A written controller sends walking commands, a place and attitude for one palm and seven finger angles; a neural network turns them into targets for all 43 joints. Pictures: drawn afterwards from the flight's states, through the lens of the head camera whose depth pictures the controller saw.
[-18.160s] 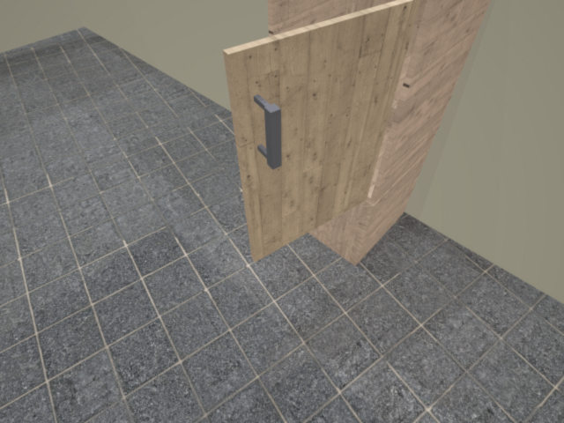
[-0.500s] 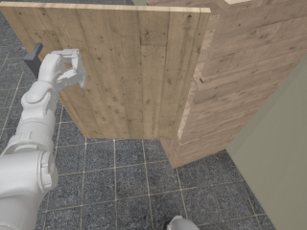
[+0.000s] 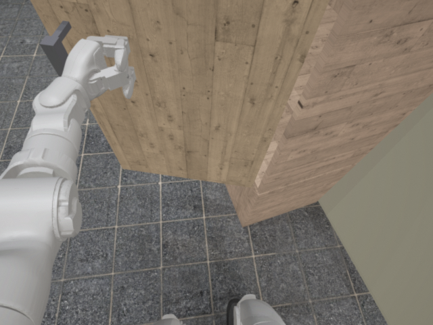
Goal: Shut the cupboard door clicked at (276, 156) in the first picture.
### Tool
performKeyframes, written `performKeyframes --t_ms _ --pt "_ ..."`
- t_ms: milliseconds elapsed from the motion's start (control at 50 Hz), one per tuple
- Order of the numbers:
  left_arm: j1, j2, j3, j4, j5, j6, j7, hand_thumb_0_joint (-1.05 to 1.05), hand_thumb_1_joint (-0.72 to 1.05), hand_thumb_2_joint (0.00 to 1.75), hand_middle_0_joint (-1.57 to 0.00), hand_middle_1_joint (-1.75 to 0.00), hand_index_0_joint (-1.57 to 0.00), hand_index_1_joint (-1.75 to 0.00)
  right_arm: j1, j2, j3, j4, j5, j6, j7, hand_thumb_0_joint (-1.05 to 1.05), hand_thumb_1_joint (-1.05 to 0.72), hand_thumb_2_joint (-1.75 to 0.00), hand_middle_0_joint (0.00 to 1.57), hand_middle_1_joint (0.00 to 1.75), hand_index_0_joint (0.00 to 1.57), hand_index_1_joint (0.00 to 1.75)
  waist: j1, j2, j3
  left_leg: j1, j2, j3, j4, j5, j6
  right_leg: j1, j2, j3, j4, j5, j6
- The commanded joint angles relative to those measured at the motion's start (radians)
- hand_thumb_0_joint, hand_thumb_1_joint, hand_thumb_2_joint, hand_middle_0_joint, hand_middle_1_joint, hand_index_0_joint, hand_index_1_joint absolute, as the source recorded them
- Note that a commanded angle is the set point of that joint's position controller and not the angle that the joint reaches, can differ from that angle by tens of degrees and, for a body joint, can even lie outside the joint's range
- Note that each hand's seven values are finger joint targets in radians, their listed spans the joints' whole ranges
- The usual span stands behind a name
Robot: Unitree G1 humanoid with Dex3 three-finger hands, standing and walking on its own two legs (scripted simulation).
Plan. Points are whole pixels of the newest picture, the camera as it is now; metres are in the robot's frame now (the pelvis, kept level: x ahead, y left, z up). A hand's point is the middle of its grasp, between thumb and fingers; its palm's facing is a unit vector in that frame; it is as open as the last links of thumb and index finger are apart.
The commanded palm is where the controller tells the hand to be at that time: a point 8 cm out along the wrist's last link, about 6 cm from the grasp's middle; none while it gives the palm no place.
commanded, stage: push the door shut along its arc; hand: left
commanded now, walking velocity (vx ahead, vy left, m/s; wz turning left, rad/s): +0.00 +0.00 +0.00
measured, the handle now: (73, 65) +0.55 +0.20 +0.13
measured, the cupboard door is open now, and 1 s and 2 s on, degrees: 63 50 50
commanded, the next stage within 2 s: pull the fist back off the door in 0.28 s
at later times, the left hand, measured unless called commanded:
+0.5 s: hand (153, 49) +0.57 +0.07 +0.14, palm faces -0.16 -0.98 +0.13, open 3.4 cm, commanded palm +0.54 +0.09 +0.14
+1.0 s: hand (149, 79) +0.50 +0.07 +0.14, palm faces +0.01 -1.00 -0.04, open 3.1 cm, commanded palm +0.47 +0.11 +0.14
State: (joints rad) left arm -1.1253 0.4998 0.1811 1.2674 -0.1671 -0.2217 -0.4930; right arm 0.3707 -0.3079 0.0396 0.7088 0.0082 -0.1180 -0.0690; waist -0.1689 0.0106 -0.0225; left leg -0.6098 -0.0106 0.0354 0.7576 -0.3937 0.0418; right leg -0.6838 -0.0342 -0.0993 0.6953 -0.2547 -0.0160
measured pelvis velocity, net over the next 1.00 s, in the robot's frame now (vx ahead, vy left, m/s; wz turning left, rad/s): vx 0.01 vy -0.03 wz -0.04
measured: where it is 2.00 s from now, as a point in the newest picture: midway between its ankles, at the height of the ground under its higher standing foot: outside the picture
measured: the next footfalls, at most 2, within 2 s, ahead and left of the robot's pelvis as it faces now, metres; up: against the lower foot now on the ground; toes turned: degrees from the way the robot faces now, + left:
none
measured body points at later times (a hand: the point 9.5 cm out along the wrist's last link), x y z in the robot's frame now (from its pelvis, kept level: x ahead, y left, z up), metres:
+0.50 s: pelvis +0.02 +0.00 -0.01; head +0.14 -0.01 +0.43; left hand +0.57 +0.12 +0.14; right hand -0.02 -0.27 -0.12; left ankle -0.02 +0.09 -0.71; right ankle +0.04 -0.12 -0.71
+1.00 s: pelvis +0.01 -0.03 +0.01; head +0.07 -0.04 +0.46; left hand +0.49 +0.13 +0.14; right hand +0.03 -0.29 -0.12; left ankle -0.02 +0.09 -0.71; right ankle +0.04 -0.12 -0.71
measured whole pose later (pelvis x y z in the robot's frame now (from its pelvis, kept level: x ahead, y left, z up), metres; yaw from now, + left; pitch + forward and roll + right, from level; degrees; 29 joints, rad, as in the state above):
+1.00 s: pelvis +0.01 -0.03 +0.01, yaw -2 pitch +11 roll +0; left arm -0.91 0.27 0.25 1.13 -0.08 -0.27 0.00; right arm 0.41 -0.28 -0.01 0.67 0.02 -0.01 0.02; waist -0.10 0.04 -0.07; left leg -0.47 0.03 0.05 0.66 -0.38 0.00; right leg -0.57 0.01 -0.08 0.63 -0.25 -0.05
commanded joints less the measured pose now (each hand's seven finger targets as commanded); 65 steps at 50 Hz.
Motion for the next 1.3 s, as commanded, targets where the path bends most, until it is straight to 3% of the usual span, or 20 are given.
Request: performKeyframes --t_ms 0,140,280,360,380,400,440,500,540,600,660,720,780,820,920,1020,1080,1120,1220,1280 --pt "-0.647 0.057 -0.027 -0.247 -0.020 -0.057 -0.008 0.00 0.90 0.90 -1.30 -1.50 -1.30 -1.50 0.170 -0.185 -0.067 -0.021 -0.005 -0.025 -0.011 0.00 -0.90 -0.90 0.20 0.30 0.20 0.30 -0.103 0.106 -0.464 0.336 0.017 -0.124 -0.067 0.342 -0.018 0.047 0.046 0.048 -0.038 0.168 -0.019" --pt "-0.721 -0.017 -0.073 -0.224 -0.020 -0.039 -0.008 0.00 0.90 0.90 -1.30 -1.50 -1.30 -1.50 0.185 -0.189 -0.071 0.013 -0.013 -0.022 -0.010 0.00 -0.90 -0.90 0.20 0.30 0.20 0.30 -0.120 0.122 -0.494 0.389 0.021 -0.144 -0.033 0.444 -0.024 -0.034 0.057 0.031 -0.007 0.183 -0.022" --pt "-0.737 0.039 -0.028 -0.187 -0.010 -0.026 -0.013 0.00 0.90 0.90 -1.30 -1.50 -1.30 -1.50 0.205 -0.189 -0.072 0.022 -0.019 -0.007 -0.007 0.00 -0.90 -0.90 0.20 0.30 0.20 0.30 -0.124 0.076 -0.511 0.326 0.009 -0.123 -0.009 0.438 -0.016 0.016 0.061 0.034 0.005 0.242 -0.026" --pt "-0.769 -0.027 -0.082 -0.204 -0.004 -0.030 -0.016 0.00 0.90 0.90 -1.30 -1.50 -1.30 -1.50 0.205 -0.186 -0.077 0.030 -0.022 -0.001 -0.004 0.00 -0.90 -0.90 0.20 0.30 0.20 0.30 -0.133 0.136 -0.519 0.388 0.017 -0.136 0.005 0.499 -0.021 -0.054 0.066 0.026 0.019 0.229 -0.025" --pt "-0.787 0.045 0.191 -0.183 -0.091 0.001 0.206 0.00 0.90 0.90 -1.30 -1.50 -1.30 -1.50 0.240 -0.141 -0.063 -0.001 -0.015 -0.006 0.010 0.00 -0.90 -0.90 0.20 0.30 0.20 0.30 -0.077 0.177 -0.523 0.272 0.025 -0.146 0.001 0.478 -0.050 0.034 0.055 0.043 -0.002 0.247 -0.017" --pt "-0.718 -0.005 0.131 -0.178 -0.053 0.010 0.309 0.00 0.90 0.90 -1.30 -1.50 -1.30 -1.50 0.254 -0.133 -0.062 -0.009 -0.023 -0.006 0.039 0.00 -0.90 -0.90 0.20 0.30 0.20 0.30 -0.076 0.153 -0.551 0.255 0.030 -0.152 -0.019 0.488 -0.060 0.083 0.055 0.041 0.002 0.266 -0.007" --pt "-0.599 -0.055 0.143 -0.194 -0.038 0.000 0.418 0.00 0.90 0.90 -1.30 -1.50 -1.30 -1.50 0.269 -0.126 -0.076 -0.024 -0.035 0.001 0.072 0.00 -0.90 -0.90 0.20 0.30 0.20 0.30 -0.062 0.053 -0.566 0.252 0.035 -0.145 -0.017 0.592 -0.064 0.121 0.059 0.032 0.004 0.330 0.002" --pt "-0.553 -0.123 0.121 -0.370 0.061 -0.103 0.623 0.00 0.90 0.90 -1.30 -1.50 -1.30 -1.50 0.281 -0.105 -0.092 -0.042 -0.072 0.010 0.126 0.00 -0.90 -0.90 0.20 0.30 0.20 0.30 -0.022 0.108 -0.647 0.271 0.020 -0.100 0.011 0.678 -0.061 0.165 0.062 0.038 0.008 0.423 0.005" --pt "-0.482 -0.095 0.093 -0.396 0.162 -0.158 0.676 0.00 0.90 0.90 -1.30 -1.50 -1.30 -1.50 0.292 -0.106 -0.096 -0.045 -0.081 0.023 0.149 0.00 -0.90 -0.90 0.20 0.30 0.20 0.30 -0.014 0.102 -0.651 0.279 0.023 -0.093 0.011 0.708 -0.056 0.176 0.064 0.043 0.021 0.448 0.003" --pt "-0.429 -0.039 0.098 -0.342 0.219 -0.157 0.654 0.00 0.90 0.90 -1.30 -1.50 -1.30 -1.50 0.281 -0.112 -0.104 -0.062 -0.066 0.059 0.146 0.00 -0.90 -0.90 0.20 0.30 0.20 0.30 -0.008 -0.002 -0.609 0.184 0.008 -0.049 -0.037 0.538 -0.028 0.316 0.059 0.065 -0.002 0.470 0.000" --pt "-0.476 0.044 0.166 -0.319 0.181 -0.121 0.606 0.00 0.90 0.90 -1.30 -1.50 -1.30 -1.50 0.246 -0.112 -0.099 -0.080 -0.040 0.088 0.115 0.00 -0.90 -0.90 0.20 0.30 0.20 0.30 0.001 -0.023 -0.583 0.129 -0.005 -0.019 -0.083 0.408 -0.016 0.429 0.056 0.086 -0.031 0.472 0.002" --pt "-0.463 0.105 0.238 -0.410 0.121 -0.141 0.583 0.00 0.90 0.90 -1.30 -1.50 -1.30 -1.50 0.201 -0.100 -0.089 -0.114 -0.023 0.090 0.086 0.00 -0.90 -0.90 0.20 0.30 0.20 0.30 0.044 -0.008 -0.599 0.114 -0.013 -0.001 -0.113 0.362 -0.012 0.542 0.054 0.107 -0.046 0.492 -0.002" --pt "-0.365 0.026 0.181 -0.434 0.118 -0.190 0.568 0.00 0.90 0.90 -1.30 -1.50 -1.30 -1.50 0.177 -0.081 -0.084 -0.115 -0.023 0.070 0.086 0.00 -0.90 -0.90 0.20 0.30 0.20 0.30 0.048 0.001 -0.552 0.134 -0.011 0.007 -0.114 0.385 -0.008 0.522 0.054 0.104 -0.049 0.513 -0.002" --pt "-0.229 -0.026 0.143 -0.361 0.130 -0.188 0.552 0.00 0.90 0.90 -1.30 -1.50 -1.30 -1.50 0.173 -0.084 -0.088 -0.114 -0.018 0.069 0.089 0.00 -0.90 -0.90 0.20 0.30 0.20 0.30 0.051 -0.055 -0.485 0.115 -0.008 0.013 -0.127 0.362 -0.007 0.509 0.053 0.096 -0.060 0.488 0.001" --pt "-0.111 -0.152 0.047 -0.262 0.080 -0.079 0.474 0.00 0.90 0.90 -1.30 -1.50 -1.30 -1.50 0.127 -0.096 -0.093 -0.125 0.017 0.084 0.088 0.00 -0.90 -0.90 0.20 0.30 0.20 0.30 0.042 -0.092 -0.330 0.093 -0.016 0.027 -0.168 0.209 -0.008 0.447 0.036 0.108 -0.143 0.299 0.005" --pt "-0.307 -0.174 0.013 -0.520 0.012 -0.141 0.481 0.00 0.90 0.90 -1.30 -1.50 -1.30 -1.50 0.062 -0.082 -0.084 -0.140 0.022 0.055 0.059 0.00 -0.90 -0.90 0.20 0.30 0.20 0.30 0.032 -0.018 -0.369 0.185 -0.019 0.014 -0.176 0.155 -0.001 0.429 0.031 0.121 -0.170 0.189 0.004" --pt "-0.379 -0.146 0.004 -0.671 0.040 -0.224 0.526 0.00 0.90 0.90 -1.30 -1.50 -1.30 -1.50 0.042 -0.069 -0.082 -0.127 0.016 0.027 0.052 0.00 -0.90 -0.90 0.20 0.30 0.20 0.30 0.045 0.052 -0.489 0.261 -0.018 -0.009 -0.171 0.210 -0.004 0.454 0.038 0.113 -0.126 0.252 -0.002" --pt "-0.328 -0.108 0.027 -0.650 0.062 -0.232 0.551 0.00 0.90 0.90 -1.30 -1.50 -1.30 -1.50 0.041 -0.074 -0.082 -0.113 0.013 0.022 0.046 0.00 -0.90 -0.90 0.20 0.30 0.20 0.30 0.050 0.017 -0.492 0.263 -0.013 -0.020 -0.174 0.219 -0.005 0.451 0.039 0.102 -0.112 0.257 0.001" --pt "-0.227 -0.107 0.034 -0.372 0.095 -0.128 0.562 0.00 0.90 0.90 -1.30 -1.50 -1.30 -1.50 0.017 -0.087 -0.068 -0.095 0.022 0.029 0.040 0.00 -0.90 -0.90 0.20 0.30 0.20 0.30 0.046 -0.082 -0.300 0.134 -0.016 -0.021 -0.220 0.073 -0.009 0.406 0.026 0.104 -0.160 0.099 0.006" --pt "-0.244 -0.134 0.032 -0.315 0.077 -0.086 0.560 0.00 0.90 0.90 -1.30 -1.50 -1.30 -1.50 0.009 -0.092 -0.060 -0.106 0.023 0.023 0.042 0.00 -0.90 -0.90 0.20 0.30 0.20 0.30 0.043 -0.076 -0.291 0.124 -0.019 -0.022 -0.224 0.054 -0.012 0.386 0.025 0.103 -0.166 0.068 0.001"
